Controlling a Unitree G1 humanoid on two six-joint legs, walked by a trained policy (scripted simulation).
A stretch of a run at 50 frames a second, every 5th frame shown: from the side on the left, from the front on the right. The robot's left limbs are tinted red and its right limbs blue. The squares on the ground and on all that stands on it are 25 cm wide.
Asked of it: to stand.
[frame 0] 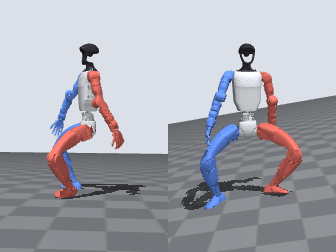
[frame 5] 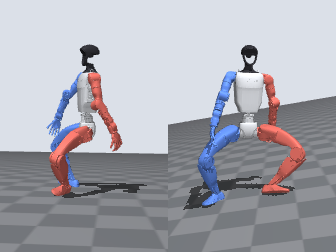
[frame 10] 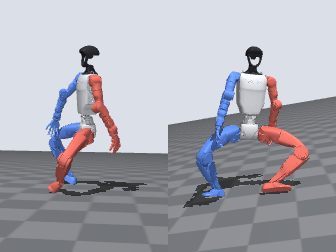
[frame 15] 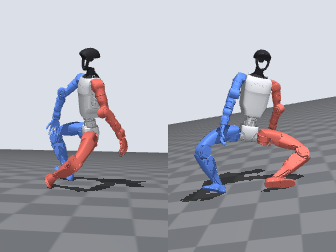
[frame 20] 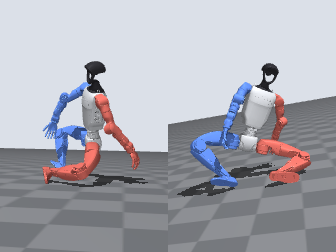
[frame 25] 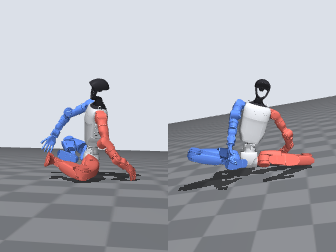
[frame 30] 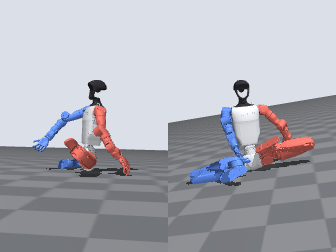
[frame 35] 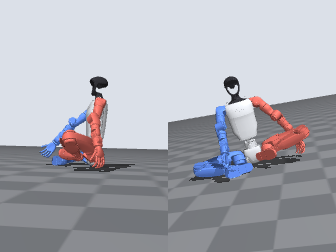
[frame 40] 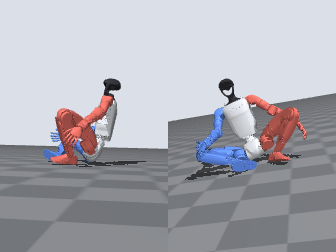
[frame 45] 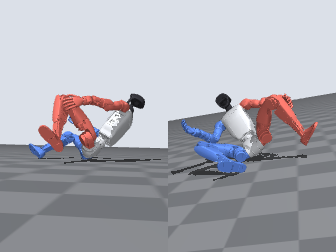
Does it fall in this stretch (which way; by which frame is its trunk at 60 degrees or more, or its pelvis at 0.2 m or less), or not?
yes: goes over backward and to its right; its pelvis at 0.2 m or less by frame 25
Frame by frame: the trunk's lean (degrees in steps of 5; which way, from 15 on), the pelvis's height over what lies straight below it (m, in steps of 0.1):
0: 0, 0.6
5: 5, 0.5
10: 5, 0.5
15: 10, 0.5
20: 20 to its left, 0.4
25: 15 to its left, 0.2
30: 10, 0.2
35: 20 to its right, 0.2
40: 25 to its right, 0.2
45: 50 backward and to its right, 0.1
